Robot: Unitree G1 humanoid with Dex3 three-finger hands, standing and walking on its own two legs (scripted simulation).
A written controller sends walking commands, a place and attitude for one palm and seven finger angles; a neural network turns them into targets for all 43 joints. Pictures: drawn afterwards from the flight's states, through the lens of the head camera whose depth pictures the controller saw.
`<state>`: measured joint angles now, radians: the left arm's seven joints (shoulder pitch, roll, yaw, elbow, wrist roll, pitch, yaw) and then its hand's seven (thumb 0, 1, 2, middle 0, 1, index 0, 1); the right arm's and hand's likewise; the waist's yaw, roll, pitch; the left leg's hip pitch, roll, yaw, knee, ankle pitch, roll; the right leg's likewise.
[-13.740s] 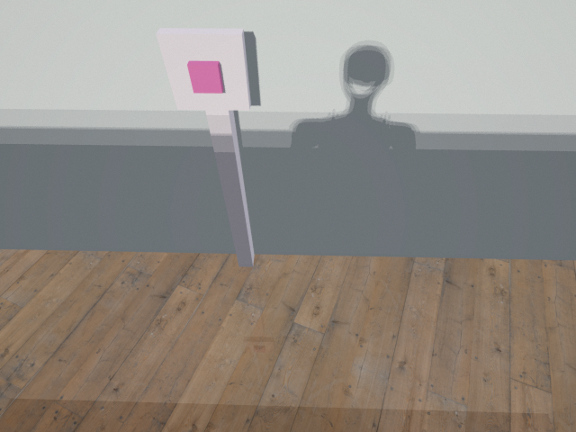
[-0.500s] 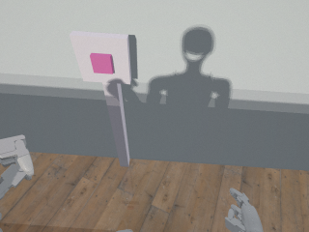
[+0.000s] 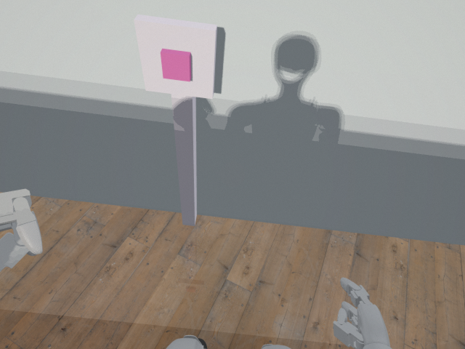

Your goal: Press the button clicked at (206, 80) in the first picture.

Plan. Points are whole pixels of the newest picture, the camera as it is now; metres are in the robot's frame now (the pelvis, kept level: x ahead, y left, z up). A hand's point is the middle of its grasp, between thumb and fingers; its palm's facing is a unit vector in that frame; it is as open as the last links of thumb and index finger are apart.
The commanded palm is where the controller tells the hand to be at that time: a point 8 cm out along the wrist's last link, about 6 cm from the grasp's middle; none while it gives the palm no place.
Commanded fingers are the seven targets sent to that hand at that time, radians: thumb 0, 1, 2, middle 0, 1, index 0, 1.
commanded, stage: stop stepping back and stand still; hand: left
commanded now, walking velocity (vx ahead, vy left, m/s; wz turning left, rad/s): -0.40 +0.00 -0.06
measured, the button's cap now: (176, 64) +0.70 +0.19 +0.10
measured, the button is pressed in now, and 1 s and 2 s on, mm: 0 0 0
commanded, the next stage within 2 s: let the arm hang, fingers relaxed in 1.00 s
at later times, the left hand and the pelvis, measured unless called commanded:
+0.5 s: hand (12, 296) +0.14 +0.24 +0.18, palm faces +0.24 -0.89 -0.39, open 3.1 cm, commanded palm +0.09 +0.28 +0.19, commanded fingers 0.00 0.90 0.90 -1.30 -1.50 -1.30 -1.50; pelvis -0.08 +0.02 +0.02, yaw -7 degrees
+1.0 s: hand out of the picture +0.13 +0.25 +0.18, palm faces +0.28 -0.84 -0.46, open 3.1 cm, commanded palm +0.07 +0.30 +0.19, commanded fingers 0.00 0.90 0.90 -1.30 -1.50 -1.30 -1.50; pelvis -0.08 +0.04 +0.01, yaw -6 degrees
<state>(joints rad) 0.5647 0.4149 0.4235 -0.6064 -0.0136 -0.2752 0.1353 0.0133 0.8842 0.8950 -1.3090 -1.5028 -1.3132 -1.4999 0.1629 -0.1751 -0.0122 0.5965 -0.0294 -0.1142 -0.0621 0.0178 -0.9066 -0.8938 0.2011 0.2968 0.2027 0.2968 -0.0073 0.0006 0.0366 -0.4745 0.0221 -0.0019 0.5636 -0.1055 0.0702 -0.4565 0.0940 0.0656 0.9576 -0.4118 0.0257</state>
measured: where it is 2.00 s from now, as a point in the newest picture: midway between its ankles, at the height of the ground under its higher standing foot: outside the picture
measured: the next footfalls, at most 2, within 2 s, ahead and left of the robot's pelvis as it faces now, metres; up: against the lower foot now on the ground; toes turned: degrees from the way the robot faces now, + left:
right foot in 0.18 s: -0.10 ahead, -0.14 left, +0.00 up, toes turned -6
left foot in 0.30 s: +0.06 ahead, +0.07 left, +0.00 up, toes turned -4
